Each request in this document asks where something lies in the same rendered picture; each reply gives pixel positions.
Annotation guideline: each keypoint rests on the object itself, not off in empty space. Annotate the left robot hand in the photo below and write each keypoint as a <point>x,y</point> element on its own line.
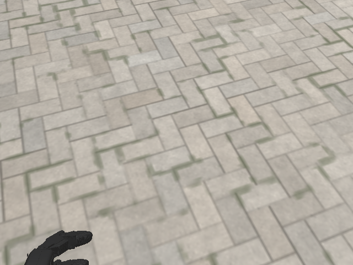
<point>56,245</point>

